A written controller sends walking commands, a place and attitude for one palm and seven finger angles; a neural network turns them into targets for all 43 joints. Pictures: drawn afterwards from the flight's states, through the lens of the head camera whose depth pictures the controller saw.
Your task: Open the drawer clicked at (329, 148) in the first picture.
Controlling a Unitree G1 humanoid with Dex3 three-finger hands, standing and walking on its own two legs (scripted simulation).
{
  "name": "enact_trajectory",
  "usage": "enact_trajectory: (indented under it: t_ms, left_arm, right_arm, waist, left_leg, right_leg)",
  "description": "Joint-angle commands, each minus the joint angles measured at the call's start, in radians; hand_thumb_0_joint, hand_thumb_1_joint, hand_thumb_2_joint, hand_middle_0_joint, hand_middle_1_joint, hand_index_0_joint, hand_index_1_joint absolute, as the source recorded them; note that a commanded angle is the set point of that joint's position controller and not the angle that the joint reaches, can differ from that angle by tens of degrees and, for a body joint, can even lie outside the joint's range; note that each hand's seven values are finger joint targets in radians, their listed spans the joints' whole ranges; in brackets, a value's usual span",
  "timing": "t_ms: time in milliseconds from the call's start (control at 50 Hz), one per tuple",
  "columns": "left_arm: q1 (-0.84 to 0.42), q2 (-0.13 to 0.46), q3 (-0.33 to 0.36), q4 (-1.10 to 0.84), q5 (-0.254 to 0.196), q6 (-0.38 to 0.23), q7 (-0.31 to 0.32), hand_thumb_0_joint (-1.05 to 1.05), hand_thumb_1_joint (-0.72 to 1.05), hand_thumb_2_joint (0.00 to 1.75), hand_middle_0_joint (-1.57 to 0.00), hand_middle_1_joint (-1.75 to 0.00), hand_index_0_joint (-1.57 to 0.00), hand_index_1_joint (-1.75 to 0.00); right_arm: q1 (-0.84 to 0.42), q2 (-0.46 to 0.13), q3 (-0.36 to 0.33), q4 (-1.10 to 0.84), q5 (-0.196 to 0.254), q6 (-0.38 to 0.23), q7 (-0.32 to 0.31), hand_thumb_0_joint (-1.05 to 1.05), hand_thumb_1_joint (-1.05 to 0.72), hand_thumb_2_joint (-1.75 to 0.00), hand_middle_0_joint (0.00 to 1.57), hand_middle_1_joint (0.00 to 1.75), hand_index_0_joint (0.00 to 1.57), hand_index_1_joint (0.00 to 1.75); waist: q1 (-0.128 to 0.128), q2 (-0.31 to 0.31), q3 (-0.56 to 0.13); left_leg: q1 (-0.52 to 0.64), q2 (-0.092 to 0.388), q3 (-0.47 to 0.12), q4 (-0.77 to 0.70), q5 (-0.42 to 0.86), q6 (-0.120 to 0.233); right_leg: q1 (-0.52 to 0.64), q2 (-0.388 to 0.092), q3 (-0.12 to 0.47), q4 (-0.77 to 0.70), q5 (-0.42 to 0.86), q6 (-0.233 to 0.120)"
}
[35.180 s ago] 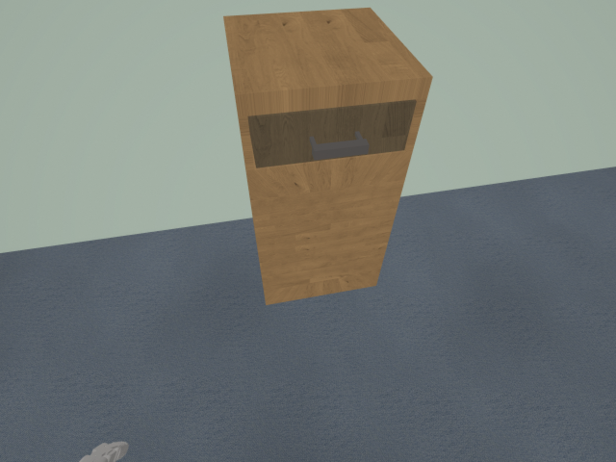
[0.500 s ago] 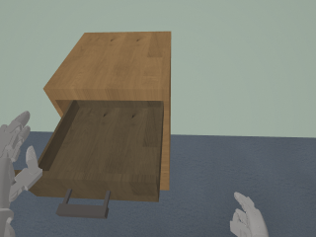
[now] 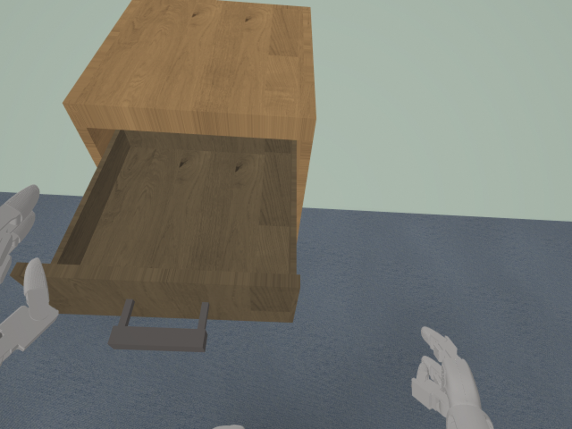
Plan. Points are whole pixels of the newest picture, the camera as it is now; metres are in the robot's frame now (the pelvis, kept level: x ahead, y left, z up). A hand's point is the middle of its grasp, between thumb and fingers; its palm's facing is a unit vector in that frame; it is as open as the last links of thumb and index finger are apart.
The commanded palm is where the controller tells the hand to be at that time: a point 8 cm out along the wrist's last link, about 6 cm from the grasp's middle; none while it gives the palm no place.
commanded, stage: step back with the hand held close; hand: left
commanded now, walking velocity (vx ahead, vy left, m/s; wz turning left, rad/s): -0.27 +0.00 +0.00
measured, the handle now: (163, 323) +0.26 +0.20 -0.04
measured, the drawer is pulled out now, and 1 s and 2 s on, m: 0.30 0.30 0.30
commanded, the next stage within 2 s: stop stepping back and stand still in 0.72 s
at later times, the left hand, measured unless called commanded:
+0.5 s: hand (17, 357) +0.16 +0.24 +0.16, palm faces +0.30 -0.83 -0.48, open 7.4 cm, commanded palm +0.07 +0.28 +0.18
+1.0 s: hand out of the picture +0.01 +0.20 +0.15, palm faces +0.34 -0.80 -0.50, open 7.4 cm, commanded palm -0.06 +0.23 +0.18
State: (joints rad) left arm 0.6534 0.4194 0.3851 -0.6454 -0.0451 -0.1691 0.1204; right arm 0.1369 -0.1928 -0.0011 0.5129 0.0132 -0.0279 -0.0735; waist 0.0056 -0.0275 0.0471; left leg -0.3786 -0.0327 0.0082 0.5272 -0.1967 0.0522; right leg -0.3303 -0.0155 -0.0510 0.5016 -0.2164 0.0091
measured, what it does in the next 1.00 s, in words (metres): walks backwards: right foot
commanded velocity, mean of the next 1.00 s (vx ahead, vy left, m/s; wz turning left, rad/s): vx -0.25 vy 0.03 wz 0.00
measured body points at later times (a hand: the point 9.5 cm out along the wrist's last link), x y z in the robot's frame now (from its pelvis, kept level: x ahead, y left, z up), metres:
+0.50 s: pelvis -0.06 +0.00 +0.00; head +0.00 +0.04 +0.45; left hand +0.13 +0.28 +0.19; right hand +0.11 -0.23 -0.07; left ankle +0.00 +0.09 -0.73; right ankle -0.09 -0.13 -0.68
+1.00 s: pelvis -0.18 -0.05 +0.00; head -0.15 -0.04 +0.45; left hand -0.01 +0.24 +0.18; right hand +0.00 -0.29 -0.07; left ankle -0.23 +0.07 -0.71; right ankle -0.21 -0.15 -0.73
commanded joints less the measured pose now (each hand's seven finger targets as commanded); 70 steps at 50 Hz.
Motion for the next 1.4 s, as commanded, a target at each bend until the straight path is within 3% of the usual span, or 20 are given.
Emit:
enact_trajectory:
  t_ms: [0, 120, 240, 300, 340, 400, 500, 700, 760, 780, 820, 900, 980, 1020, 1060, 1140, 1220, 1300, 1340, 1380]
  left_arm:
    - [0.016, 0.142, 0.142, -0.256, 0.013, -0.083, 0.027, 0.00, 0.90, 0.90, -0.20, -0.30, -0.20, -0.30]
    - [-0.013, 0.120, 0.131, -0.253, 0.015, -0.098, 0.029, 0.00, 0.90, 0.90, -0.20, -0.30, -0.20, -0.30]
    - [-0.077, 0.106, 0.087, -0.211, 0.008, -0.087, 0.053, 0.00, 0.90, 0.90, -0.20, -0.30, -0.20, -0.30]
    - [-0.060, 0.136, 0.119, -0.223, 0.009, -0.074, 0.057, 0.00, 0.90, 0.90, -0.20, -0.30, -0.20, -0.30]
    - [-0.027, 0.145, 0.135, -0.269, 0.023, -0.089, 0.056, 0.00, 0.90, 0.90, -0.20, -0.30, -0.20, -0.30]
    - [-0.015, 0.175, 0.160, -0.323, 0.016, -0.109, 0.050, 0.00, 0.90, 0.90, -0.20, -0.30, -0.20, -0.30]
    - [0.060, 0.120, 0.125, -0.328, 0.001, -0.088, 0.044, 0.00, 0.90, 0.90, -0.20, -0.30, -0.20, -0.30]
    - [0.071, 0.214, 0.212, -0.306, -0.051, -0.103, -0.004, 0.00, 0.90, 0.90, -0.20, -0.30, -0.20, -0.30]
    - [0.049, 0.213, 0.189, -0.276, -0.052, -0.125, -0.011, 0.00, 0.90, 0.90, -0.20, -0.30, -0.20, -0.30]
    - [0.040, 0.188, 0.165, -0.243, -0.043, -0.118, -0.004, 0.00, 0.90, 0.90, -0.20, -0.30, -0.20, -0.30]
    - [0.105, 0.124, 0.168, -0.124, -0.033, -0.079, 0.010, 0.00, 0.90, 0.90, -0.20, -0.30, -0.20, -0.30]
    - [0.005, 0.104, 0.111, -0.081, 0.010, -0.066, 0.046, 0.00, 0.90, 0.90, -0.20, -0.30, -0.20, -0.30]
    - [-0.008, 0.106, 0.082, -0.267, 0.010, -0.072, 0.077, 0.00, 0.90, 0.90, -0.20, -0.30, -0.20, -0.30]
    - [0.006, 0.135, 0.086, -0.343, 0.009, -0.070, 0.078, 0.00, 0.90, 0.90, -0.20, -0.30, -0.20, -0.30]
    - [0.047, 0.185, 0.139, -0.354, 0.022, -0.071, 0.078, 0.00, 0.90, 0.90, -0.20, -0.30, -0.20, -0.30]
    - [0.041, 0.151, 0.142, -0.262, 0.001, -0.078, 0.066, 0.00, 0.90, 0.90, -0.20, -0.30, -0.20, -0.30]
    - [-0.008, 0.111, 0.111, -0.074, -0.008, -0.059, 0.051, 0.00, 0.90, 0.90, -0.20, -0.30, -0.20, -0.30]
    - [-0.060, 0.081, 0.062, -0.035, 0.008, -0.049, 0.052, 0.00, 0.90, 0.90, -0.20, -0.30, -0.20, -0.30]
    - [-0.069, 0.070, 0.044, -0.105, 0.014, -0.075, 0.058, 0.00, 0.90, 0.90, -0.20, -0.30, -0.20, -0.30]
    - [-0.122, 0.109, 0.051, -0.193, 0.032, -0.076, 0.059, 0.00, 0.90, 0.90, -0.20, -0.30, -0.20, -0.30]
  right_arm:
    - [-0.071, -0.156, -0.054, -0.163, -0.001, -0.083, -0.004, 0.00, -0.90, -0.90, 0.20, 0.30, 0.20, 0.30]
    - [-0.034, -0.151, -0.050, -0.151, -0.001, -0.115, 0.004, 0.00, -0.90, -0.90, 0.20, 0.30, 0.20, 0.30]
    - [-0.033, -0.118, -0.053, -0.074, -0.008, -0.098, 0.006, 0.00, -0.90, -0.90, 0.20, 0.30, 0.20, 0.30]
    - [-0.068, -0.121, -0.047, -0.077, -0.007, -0.083, -0.001, 0.00, -0.90, -0.90, 0.20, 0.30, 0.20, 0.30]
    - [-0.075, -0.131, -0.051, -0.104, -0.011, -0.090, -0.005, 0.00, -0.90, -0.90, 0.20, 0.30, 0.20, 0.30]
    - [-0.045, -0.109, -0.062, -0.095, -0.034, -0.127, 0.005, 0.00, -0.90, -0.90, 0.20, 0.30, 0.20, 0.30]
    - [-0.027, -0.119, -0.070, -0.054, -0.014, -0.156, 0.028, 0.00, -0.90, -0.90, 0.20, 0.30, 0.20, 0.30]
    - [-0.088, -0.150, -0.047, -0.080, -0.005, -0.143, 0.028, 0.00, -0.90, -0.90, 0.20, 0.30, 0.20, 0.30]
    - [-0.077, -0.113, -0.054, -0.092, 0.029, -0.115, 0.020, 0.00, -0.90, -0.90, 0.20, 0.30, 0.20, 0.30]
    - [-0.107, -0.133, -0.076, -0.091, 0.049, -0.118, 0.010, 0.00, -0.90, -0.90, 0.20, 0.30, 0.20, 0.30]
    - [-0.116, -0.055, -0.047, -0.080, 0.029, -0.099, -0.002, 0.00, -0.90, -0.90, 0.20, 0.30, 0.20, 0.30]
    - [-0.141, -0.065, -0.010, -0.107, 0.011, -0.068, -0.023, 0.00, -0.90, -0.90, 0.20, 0.30, 0.20, 0.30]
    - [-0.042, -0.128, -0.050, -0.117, -0.001, -0.110, -0.020, 0.00, -0.90, -0.90, 0.20, 0.30, 0.20, 0.30]
    - [-0.022, -0.163, -0.070, -0.130, 0.010, -0.124, -0.004, 0.00, -0.90, -0.90, 0.20, 0.30, 0.20, 0.30]
    - [-0.014, -0.121, -0.055, -0.109, 0.008, -0.135, 0.012, 0.00, -0.90, -0.90, 0.20, 0.30, 0.20, 0.30]
    - [-0.038, -0.141, -0.049, -0.086, 0.018, -0.127, 0.022, 0.00, -0.90, -0.90, 0.20, 0.30, 0.20, 0.30]
    - [-0.014, -0.138, -0.066, -0.056, 0.025, -0.090, 0.011, 0.00, -0.90, -0.90, 0.20, 0.30, 0.20, 0.30]
    - [-0.033, -0.120, -0.036, -0.048, 0.012, -0.092, 0.002, 0.00, -0.90, -0.90, 0.20, 0.30, 0.20, 0.30]
    - [-0.016, -0.149, -0.040, -0.064, -0.004, -0.106, -0.005, 0.00, -0.90, -0.90, 0.20, 0.30, 0.20, 0.30]
    - [-0.028, -0.128, -0.039, -0.073, 0.002, -0.123, 0.010, 0.00, -0.90, -0.90, 0.20, 0.30, 0.20, 0.30]
  waist:
    - [0.007, 0.198, -0.157]
    - [-0.004, 0.099, -0.122]
    - [-0.021, -0.132, -0.127]
    - [-0.021, -0.011, -0.111]
    - [-0.009, 0.265, -0.144]
    - [-0.011, 0.280, -0.223]
    - [0.003, 0.222, -0.295]
    - [0.023, 0.208, -0.282]
    - [0.009, -0.224, -0.264]
    - [0.023, -0.305, -0.206]
    - [-0.010, -0.214, -0.164]
    - [-0.044, -0.080, -0.080]
    - [-0.030, 0.069, -0.186]
    - [-0.004, 0.209, -0.213]
    - [-0.017, 0.253, -0.220]
    - [-0.012, 0.088, -0.106]
    - [-0.032, -0.183, -0.032]
    - [-0.049, -0.035, -0.051]
    - [-0.041, 0.248, -0.031]
    - [-0.034, 0.209, -0.042]
  left_leg:
    - [-0.228, 0.215, -0.207, -0.253, -0.230, 0.049]
    - [-0.237, 0.176, -0.183, -0.162, -0.332, 0.036]
    - [0.155, 0.020, -0.047, 0.332, -0.182, -0.046]
    - [0.098, 0.068, -0.090, 0.014, -0.078, -0.035]
    - [-0.055, 0.281, -0.321, -0.213, 0.199, 0.039]
    - [0.026, 0.374, -0.389, -0.223, 0.367, 0.096]
    - [0.367, 0.276, -0.187, -0.099, 0.727, 0.063]
    - [0.141, 0.207, -0.149, -0.143, 0.099, 0.011]
    - [0.139, -0.030, 0.041, 0.441, -0.197, -0.090]
    - [-0.037, -0.063, -0.020, 0.731, -0.359, -0.074]
    - [-0.211, -0.003, -0.083, 0.874, -0.392, -0.079]
    - [-0.084, 0.053, -0.015, 0.275, -0.271, -0.048]
    - [0.190, 0.102, 0.008, -0.249, 0.114, -0.019]
    - [0.349, 0.260, -0.146, -0.115, 0.478, 0.044]
    - [0.361, 0.219, -0.130, -0.069, 0.580, 0.044]
    - [0.020, 0.155, -0.085, -0.093, -0.028, 0.022]
    - [0.000, 0.016, 0.035, 0.327, -0.280, -0.015]
    - [0.186, 0.063, 0.027, -0.060, -0.153, 0.000]
    - [0.184, 0.237, -0.295, -0.304, -0.315, 0.058]
    - [0.122, 0.317, -0.357, -0.314, -0.242, 0.139]
  right_leg:
    - [0.299, -0.005, 0.044, 0.128, 0.029, -0.008]
    - [0.227, -0.031, 0.091, 0.050, 0.018, -0.019]
    - [-0.227, -0.293, 0.232, -0.242, -0.074, -0.158]
    - [-0.119, -0.182, 0.109, -0.091, 0.020, -0.090]
    - [0.033, -0.005, 0.019, 0.241, -0.008, -0.003]
    - [-0.097, 0.024, 0.111, 0.634, -0.336, -0.009]
    - [-0.162, 0.025, 0.028, 0.383, -0.240, 0.007]
    - [0.185, 0.020, -0.025, -0.161, 0.017, -0.023]
    - [-0.007, -0.295, 0.167, -0.282, 0.283, -0.162]
    - [-0.014, -0.370, 0.221, -0.240, 0.471, -0.210]
    - [0.089, -0.349, 0.101, -0.119, 0.708, -0.214]
    - [0.156, -0.252, 0.073, -0.048, 0.652, -0.125]
    - [0.244, -0.163, 0.084, 0.055, 0.352, -0.045]
    - [0.050, -0.075, 0.018, 0.132, 0.045, 0.000]
    - [0.031, -0.040, -0.021, 0.082, -0.027, -0.009]
    - [0.244, -0.045, 0.001, -0.080, -0.025, -0.014]
    - [-0.015, -0.287, 0.336, -0.340, -0.470, -0.152]
    - [-0.090, -0.171, 0.089, -0.143, -0.360, -0.095]
    - [-0.111, -0.016, -0.008, 0.161, -0.275, -0.028]
    - [-0.126, 0.007, 0.003, 0.383, -0.276, -0.008]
